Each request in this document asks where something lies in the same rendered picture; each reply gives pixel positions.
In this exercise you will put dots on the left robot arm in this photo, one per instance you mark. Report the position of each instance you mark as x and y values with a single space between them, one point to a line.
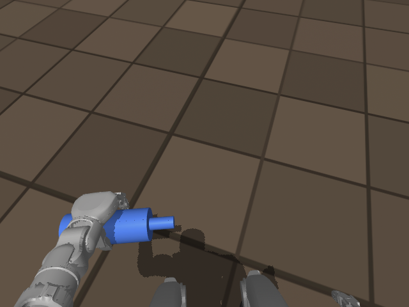
63 267

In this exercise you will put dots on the bottle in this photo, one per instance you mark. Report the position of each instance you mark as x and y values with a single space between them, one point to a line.
129 225

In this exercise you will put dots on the right robot hand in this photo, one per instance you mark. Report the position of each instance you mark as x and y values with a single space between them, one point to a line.
344 300

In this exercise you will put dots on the left robot hand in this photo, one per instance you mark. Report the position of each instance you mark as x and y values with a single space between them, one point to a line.
100 206

